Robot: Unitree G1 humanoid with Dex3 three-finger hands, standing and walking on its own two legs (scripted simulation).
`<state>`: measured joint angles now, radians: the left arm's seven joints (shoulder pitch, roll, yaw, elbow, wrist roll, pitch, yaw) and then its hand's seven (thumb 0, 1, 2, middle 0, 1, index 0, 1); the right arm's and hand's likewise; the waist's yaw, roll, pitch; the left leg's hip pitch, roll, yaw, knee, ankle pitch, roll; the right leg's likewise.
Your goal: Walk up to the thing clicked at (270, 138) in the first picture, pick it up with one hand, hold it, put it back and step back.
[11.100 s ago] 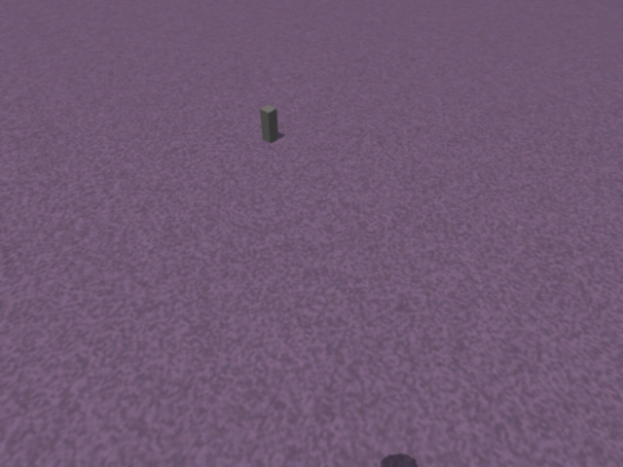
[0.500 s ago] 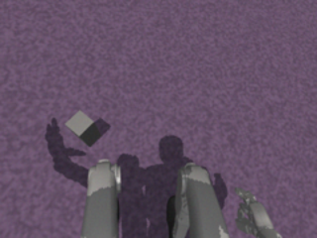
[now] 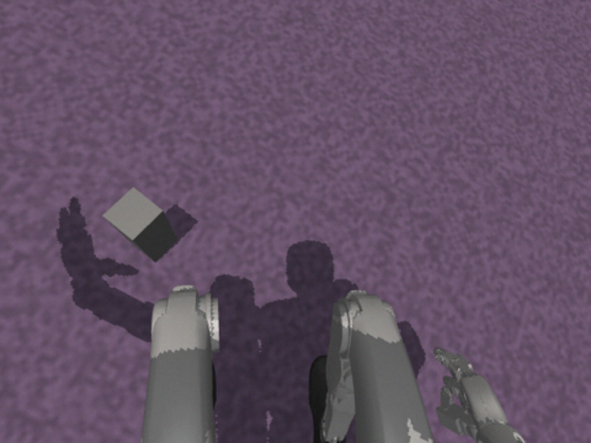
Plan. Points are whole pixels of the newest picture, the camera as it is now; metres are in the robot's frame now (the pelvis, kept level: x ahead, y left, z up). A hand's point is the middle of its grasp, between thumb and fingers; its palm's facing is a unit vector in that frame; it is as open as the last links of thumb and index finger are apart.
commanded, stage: go down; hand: left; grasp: from the side
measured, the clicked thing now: (145, 229) +0.45 +0.27 -0.32
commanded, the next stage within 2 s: approach in 0.38 s
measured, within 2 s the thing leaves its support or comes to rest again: neither
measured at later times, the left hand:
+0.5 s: hand out of the picture +0.34 +0.46 -0.01, palm faces +0.35 -0.93 -0.13, open 17.5 cm
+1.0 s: hand (32, 248) +0.37 +0.39 -0.19, palm faces +0.29 -0.96 +0.02, open 17.6 cm
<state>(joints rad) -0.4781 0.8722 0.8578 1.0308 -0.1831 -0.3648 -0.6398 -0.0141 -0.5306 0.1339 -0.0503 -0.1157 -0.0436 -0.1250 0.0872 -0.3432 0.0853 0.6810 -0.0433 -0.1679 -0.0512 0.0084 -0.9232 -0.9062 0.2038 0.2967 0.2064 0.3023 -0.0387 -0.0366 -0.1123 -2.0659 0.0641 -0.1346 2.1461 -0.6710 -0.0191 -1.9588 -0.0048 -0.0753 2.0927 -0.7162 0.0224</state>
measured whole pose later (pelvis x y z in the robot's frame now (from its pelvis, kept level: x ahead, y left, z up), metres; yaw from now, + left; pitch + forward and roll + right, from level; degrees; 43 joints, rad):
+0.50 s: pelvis +0.00 +0.00 -0.02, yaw +0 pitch +32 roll -8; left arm -0.51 0.91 0.89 1.06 -0.20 -0.38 -0.67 -0.01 -0.58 0.12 -0.05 -0.10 -0.04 -0.11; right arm 0.08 -0.35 0.10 0.68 -0.05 -0.16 -0.04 0.01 -0.93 -0.91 0.20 0.30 0.21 0.30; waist -0.05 -0.04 -0.09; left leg -2.12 0.06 -0.14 2.22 -0.67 -0.02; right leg -2.01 0.00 -0.08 2.16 -0.72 0.03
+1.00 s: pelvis -0.01 +0.00 -0.10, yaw -5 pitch +25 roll -10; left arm -0.56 0.84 0.86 1.25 -0.25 -0.70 -0.64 -0.02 -0.61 0.05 -0.09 -0.10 -0.07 -0.11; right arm -0.05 -0.36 0.22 0.66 -0.17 -0.14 0.01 0.01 -0.92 -0.90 0.20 0.30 0.21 0.30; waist -0.11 -0.16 0.08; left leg -2.26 0.06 -0.24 2.50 -0.69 -0.03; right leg -2.12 0.04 -0.12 2.39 -0.71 0.04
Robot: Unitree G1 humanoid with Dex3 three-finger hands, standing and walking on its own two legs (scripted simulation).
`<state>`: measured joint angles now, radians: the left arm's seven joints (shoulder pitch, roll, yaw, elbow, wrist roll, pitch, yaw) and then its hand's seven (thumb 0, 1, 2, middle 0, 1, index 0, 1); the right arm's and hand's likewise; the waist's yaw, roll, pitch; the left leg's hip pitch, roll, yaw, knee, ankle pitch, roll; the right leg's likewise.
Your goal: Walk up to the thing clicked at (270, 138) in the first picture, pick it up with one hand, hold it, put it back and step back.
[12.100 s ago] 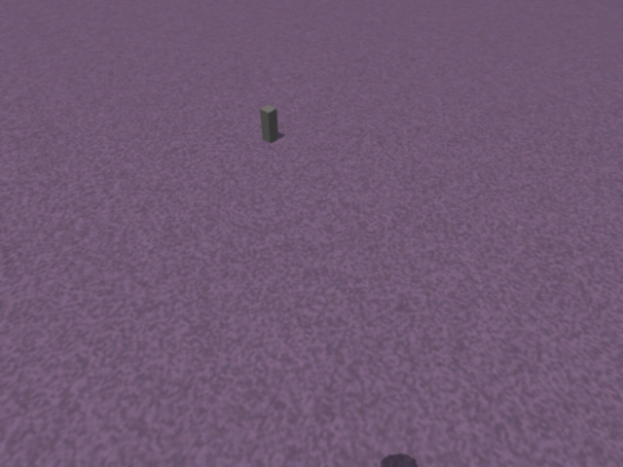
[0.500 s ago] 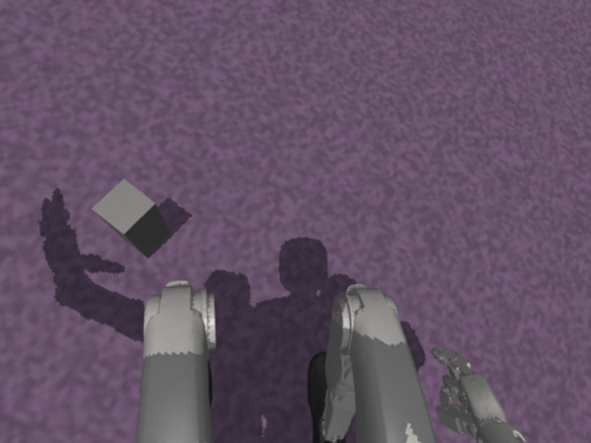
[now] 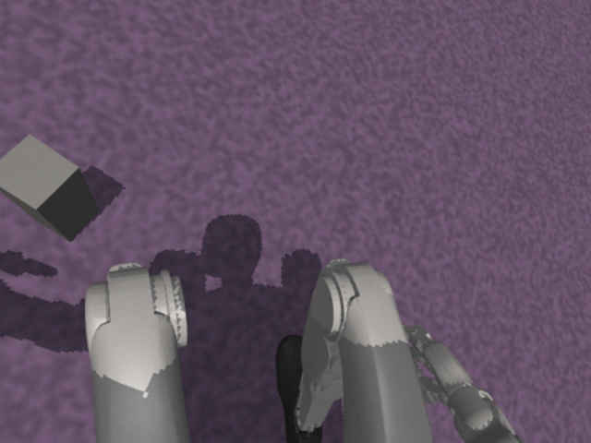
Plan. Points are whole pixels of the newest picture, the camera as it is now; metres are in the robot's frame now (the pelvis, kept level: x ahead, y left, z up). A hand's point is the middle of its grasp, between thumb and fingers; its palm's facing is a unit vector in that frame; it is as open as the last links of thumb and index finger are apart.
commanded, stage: close in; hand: left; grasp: from the side
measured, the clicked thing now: (53, 196) +0.43 +0.31 -0.22
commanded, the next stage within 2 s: rest palm in 0.94 s
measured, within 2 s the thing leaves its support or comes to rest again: neither
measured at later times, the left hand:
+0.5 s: hand (1, 223) +0.38 +0.34 -0.16, palm faces +0.39 -0.92 +0.00, open 17.5 cm
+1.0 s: hand (33, 218) +0.39 +0.31 -0.18, palm faces +0.40 -0.92 +0.02, open 17.4 cm
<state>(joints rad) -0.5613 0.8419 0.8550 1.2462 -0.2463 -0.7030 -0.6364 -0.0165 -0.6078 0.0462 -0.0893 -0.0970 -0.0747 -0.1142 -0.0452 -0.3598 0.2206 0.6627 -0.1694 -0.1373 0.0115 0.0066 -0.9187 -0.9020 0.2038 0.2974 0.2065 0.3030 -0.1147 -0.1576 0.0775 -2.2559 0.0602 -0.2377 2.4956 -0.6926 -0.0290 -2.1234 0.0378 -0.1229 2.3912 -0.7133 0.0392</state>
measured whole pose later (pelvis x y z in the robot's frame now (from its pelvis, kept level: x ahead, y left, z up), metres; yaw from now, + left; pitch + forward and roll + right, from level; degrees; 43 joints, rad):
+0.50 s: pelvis -0.01 +0.01 -0.03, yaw -3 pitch +16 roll -13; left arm -0.51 0.71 0.68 1.26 -0.20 -0.95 -0.27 -0.02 -0.61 0.08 -0.07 -0.13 -0.08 -0.13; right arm -0.10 -0.36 0.34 0.64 -0.28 -0.03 0.11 0.00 -0.94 -0.90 0.20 0.30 0.21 0.30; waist -0.17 -0.19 0.18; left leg -2.26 0.05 -0.32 2.63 -0.69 -0.03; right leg -2.11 0.07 -0.17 2.47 -0.68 0.06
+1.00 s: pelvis -0.01 +0.01 -0.04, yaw -4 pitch +14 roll -14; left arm -0.53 0.70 0.60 1.29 -0.17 -1.03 -0.13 -0.02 -0.57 0.14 -0.05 -0.11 -0.05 -0.11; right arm -0.14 -0.36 0.39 0.61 -0.31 0.01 0.14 0.00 -0.93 -0.90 0.20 0.30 0.21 0.30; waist -0.18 -0.22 0.22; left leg -2.25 0.05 -0.35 2.65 -0.70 -0.03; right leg -2.09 0.08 -0.19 2.47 -0.68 0.07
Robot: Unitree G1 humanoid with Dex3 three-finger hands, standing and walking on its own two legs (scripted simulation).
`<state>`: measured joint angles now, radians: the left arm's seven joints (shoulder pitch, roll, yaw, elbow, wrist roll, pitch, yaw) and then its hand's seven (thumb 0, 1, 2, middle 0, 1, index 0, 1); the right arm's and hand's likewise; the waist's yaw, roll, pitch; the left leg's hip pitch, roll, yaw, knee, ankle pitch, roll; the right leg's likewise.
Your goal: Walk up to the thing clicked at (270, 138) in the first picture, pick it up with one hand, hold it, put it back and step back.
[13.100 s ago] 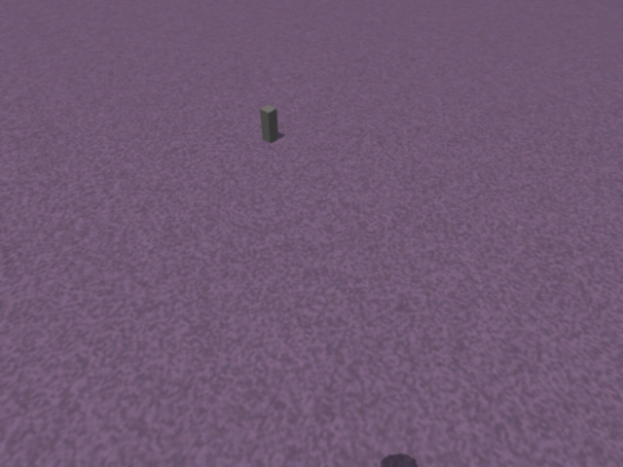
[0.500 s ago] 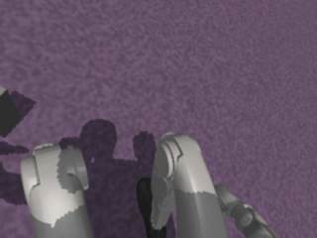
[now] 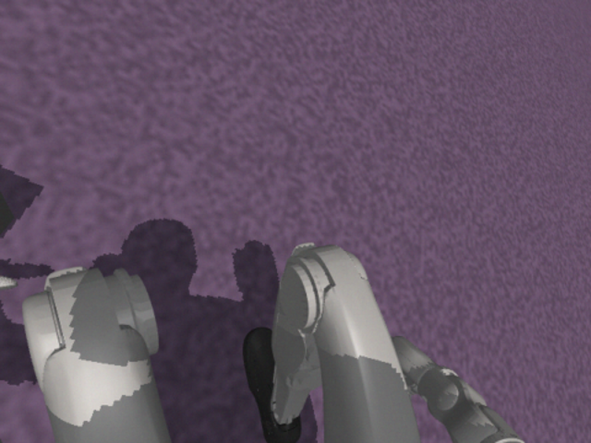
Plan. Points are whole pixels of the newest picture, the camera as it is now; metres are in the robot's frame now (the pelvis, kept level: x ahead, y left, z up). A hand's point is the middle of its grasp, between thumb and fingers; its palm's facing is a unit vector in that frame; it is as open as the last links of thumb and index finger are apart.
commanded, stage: rest palm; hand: left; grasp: from the side
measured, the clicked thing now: out of the picture +0.42 +0.33 -0.18
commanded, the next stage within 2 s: close in 0.34 s
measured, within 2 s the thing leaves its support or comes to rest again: leaves its support in 1.80 s
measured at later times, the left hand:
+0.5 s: hand out of the picture +0.39 +0.32 -0.16, palm faces +0.49 -0.87 +0.00, open 16.2 cm
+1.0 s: hand out of the picture +0.40 +0.33 -0.16, palm faces +0.50 -0.87 +0.00, open 9.9 cm
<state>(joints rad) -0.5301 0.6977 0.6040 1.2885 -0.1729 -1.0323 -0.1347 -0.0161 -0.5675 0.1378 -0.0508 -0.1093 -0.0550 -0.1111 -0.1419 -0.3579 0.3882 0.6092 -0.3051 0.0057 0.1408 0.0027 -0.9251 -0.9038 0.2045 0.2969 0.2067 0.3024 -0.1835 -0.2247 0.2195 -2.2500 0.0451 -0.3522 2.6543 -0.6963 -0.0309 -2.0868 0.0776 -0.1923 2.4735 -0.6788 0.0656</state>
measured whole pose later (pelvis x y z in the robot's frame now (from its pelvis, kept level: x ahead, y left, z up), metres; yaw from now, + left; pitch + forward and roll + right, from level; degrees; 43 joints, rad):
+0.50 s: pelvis +0.00 +0.00 +0.00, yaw -1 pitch +13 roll -16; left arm -0.56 0.75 0.58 1.35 -0.13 -1.07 -0.01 -0.01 -0.32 0.24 -0.08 -0.11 -0.07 -0.12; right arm -0.16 -0.35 0.45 0.59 -0.33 0.03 0.15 0.00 -0.90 -0.90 0.20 0.30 0.21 0.30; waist -0.20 -0.25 0.26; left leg -2.24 0.05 -0.38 2.66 -0.70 -0.03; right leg -2.07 0.09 -0.22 2.46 -0.67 0.07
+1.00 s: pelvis -0.01 +0.00 +0.00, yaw -2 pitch +12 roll -16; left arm -0.59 0.82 0.61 1.40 -0.14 -1.07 -0.03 0.00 0.14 0.53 -0.56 -0.59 -0.55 -0.59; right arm -0.17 -0.37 0.48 0.56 -0.34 0.04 0.13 0.00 -0.87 -0.89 0.20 0.30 0.21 0.30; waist -0.21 -0.27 0.28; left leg -2.23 0.06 -0.40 2.67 -0.70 -0.02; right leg -2.06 0.10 -0.23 2.45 -0.65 0.08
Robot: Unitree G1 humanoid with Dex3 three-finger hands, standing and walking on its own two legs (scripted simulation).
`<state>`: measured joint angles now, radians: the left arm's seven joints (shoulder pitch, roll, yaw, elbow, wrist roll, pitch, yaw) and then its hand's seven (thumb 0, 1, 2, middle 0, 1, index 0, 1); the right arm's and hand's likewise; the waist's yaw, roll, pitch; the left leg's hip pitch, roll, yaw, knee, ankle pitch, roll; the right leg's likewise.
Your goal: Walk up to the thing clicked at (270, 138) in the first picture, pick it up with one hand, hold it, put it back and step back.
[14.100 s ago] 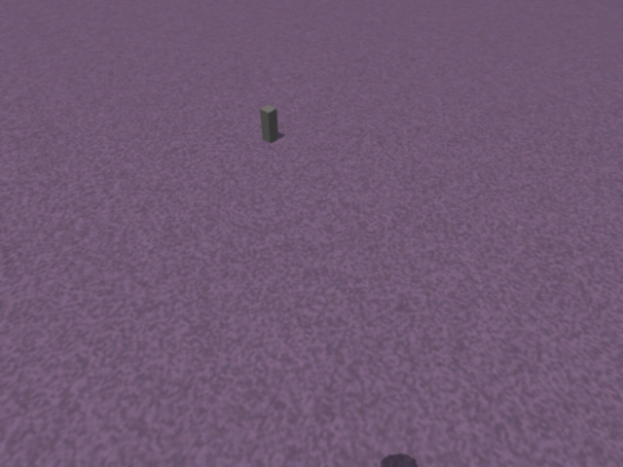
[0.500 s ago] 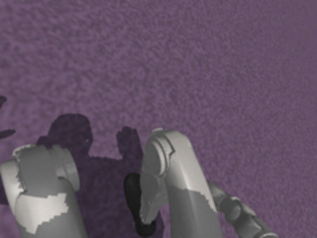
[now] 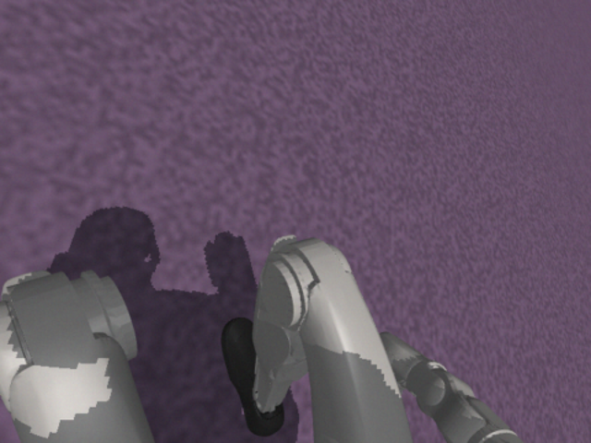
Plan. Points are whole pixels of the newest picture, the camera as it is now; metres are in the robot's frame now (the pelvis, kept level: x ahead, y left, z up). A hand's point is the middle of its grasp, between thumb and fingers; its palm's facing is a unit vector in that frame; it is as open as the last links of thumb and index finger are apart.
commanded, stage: close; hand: left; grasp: from the side
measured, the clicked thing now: out of the picture +0.43 +0.34 -0.18
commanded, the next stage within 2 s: settle in 0.42 s
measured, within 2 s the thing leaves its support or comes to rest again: leaves its support in 0.80 s
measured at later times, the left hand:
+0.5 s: hand out of the picture +0.39 +0.34 -0.16, palm faces +0.54 -0.84 +0.02, open 10.2 cm
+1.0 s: hand out of the picture +0.38 +0.36 -0.12, palm faces +0.52 -0.86 +0.01, open 10.6 cm
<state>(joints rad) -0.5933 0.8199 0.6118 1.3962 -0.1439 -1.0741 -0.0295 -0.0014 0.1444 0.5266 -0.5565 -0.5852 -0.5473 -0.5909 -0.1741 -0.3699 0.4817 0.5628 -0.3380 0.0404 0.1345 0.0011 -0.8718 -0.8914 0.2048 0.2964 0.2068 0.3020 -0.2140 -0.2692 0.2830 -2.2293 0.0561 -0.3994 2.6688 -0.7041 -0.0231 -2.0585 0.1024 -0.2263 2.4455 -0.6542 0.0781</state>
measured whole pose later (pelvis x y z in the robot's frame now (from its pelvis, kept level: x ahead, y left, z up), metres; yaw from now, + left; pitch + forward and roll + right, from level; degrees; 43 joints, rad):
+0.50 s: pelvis +0.00 +0.00 +0.00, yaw +0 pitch +12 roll -17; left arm -0.56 0.78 0.59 1.34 -0.16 -1.08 -0.03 0.00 -0.22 0.80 -0.66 -0.87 -0.67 -0.88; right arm -0.18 -0.36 0.47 0.55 -0.33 0.04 0.14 0.00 -0.87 -0.89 0.20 0.30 0.21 0.30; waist -0.19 -0.27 0.27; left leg -2.23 0.05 -0.40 2.67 -0.71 -0.02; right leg -2.05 0.10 -0.23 2.44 -0.66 0.08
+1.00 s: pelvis +0.00 +0.00 +0.01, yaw +1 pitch +15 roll -16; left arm -0.50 0.71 0.57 1.11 -0.15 -0.95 -0.05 -0.01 -0.58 1.05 -0.77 -1.15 -0.76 -1.18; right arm -0.12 -0.34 0.38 0.57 -0.29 0.05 0.14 0.00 -0.89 -0.90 0.21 0.30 0.21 0.30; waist -0.16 -0.22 0.20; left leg -2.25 0.05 -0.37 2.64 -0.70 -0.01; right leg -2.07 0.08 -0.21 2.43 -0.67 0.06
